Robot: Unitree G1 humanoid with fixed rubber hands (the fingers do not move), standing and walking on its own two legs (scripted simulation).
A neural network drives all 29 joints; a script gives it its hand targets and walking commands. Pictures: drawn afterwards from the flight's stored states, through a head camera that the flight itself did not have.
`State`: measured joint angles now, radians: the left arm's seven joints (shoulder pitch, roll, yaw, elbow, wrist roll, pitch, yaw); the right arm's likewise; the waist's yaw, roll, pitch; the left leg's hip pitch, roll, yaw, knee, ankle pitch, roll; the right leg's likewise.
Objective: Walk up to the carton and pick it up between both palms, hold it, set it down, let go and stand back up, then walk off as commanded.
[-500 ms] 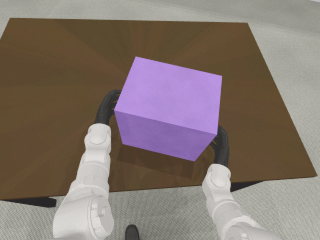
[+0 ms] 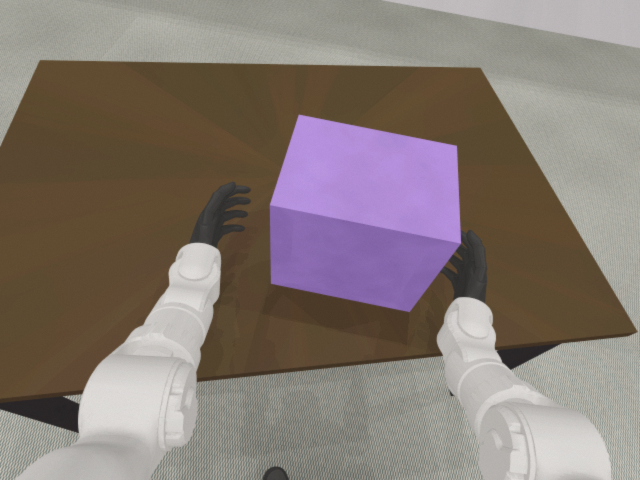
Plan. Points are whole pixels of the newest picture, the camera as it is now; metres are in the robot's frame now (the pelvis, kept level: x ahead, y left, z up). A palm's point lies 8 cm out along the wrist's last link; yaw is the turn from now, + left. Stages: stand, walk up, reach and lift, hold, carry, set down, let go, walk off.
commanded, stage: set down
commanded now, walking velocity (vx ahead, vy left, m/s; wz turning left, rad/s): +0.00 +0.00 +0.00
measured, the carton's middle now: (357, 219) +0.48 -0.07 -0.02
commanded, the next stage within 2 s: none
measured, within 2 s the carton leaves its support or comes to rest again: neither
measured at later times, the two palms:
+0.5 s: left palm (198, 271) +0.39 +0.16 +0.00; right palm (494, 307) +0.32 -0.22 +0.01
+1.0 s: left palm (168, 312) +0.34 +0.19 +0.00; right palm (532, 340) +0.27 -0.25 +0.03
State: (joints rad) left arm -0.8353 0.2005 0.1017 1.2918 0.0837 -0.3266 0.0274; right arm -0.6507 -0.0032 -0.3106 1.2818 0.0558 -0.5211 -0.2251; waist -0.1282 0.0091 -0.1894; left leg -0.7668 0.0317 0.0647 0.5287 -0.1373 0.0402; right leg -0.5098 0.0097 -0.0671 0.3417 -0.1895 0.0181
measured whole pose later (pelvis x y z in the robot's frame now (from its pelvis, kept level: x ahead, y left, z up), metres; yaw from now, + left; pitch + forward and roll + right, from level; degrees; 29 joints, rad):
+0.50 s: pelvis -0.03 -0.01 +0.00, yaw +0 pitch +19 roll -5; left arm -0.76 0.28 -0.09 1.31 -0.13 -0.36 -0.04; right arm -0.66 -0.05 -0.28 1.27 0.11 -0.42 -0.19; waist -0.13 0.00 -0.21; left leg -0.78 0.03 0.06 0.52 -0.09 0.04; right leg -0.57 0.01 -0.06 0.43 -0.20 0.04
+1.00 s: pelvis -0.02 -0.02 +0.00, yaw +1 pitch +7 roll -4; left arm -0.45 0.38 -0.08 0.99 -0.19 -0.27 -0.14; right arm -0.30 -0.05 -0.12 0.79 0.23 -0.34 -0.21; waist -0.12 -0.02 -0.06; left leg -0.53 0.03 0.06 0.52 -0.13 0.05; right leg -0.32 0.00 -0.05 0.43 -0.24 0.04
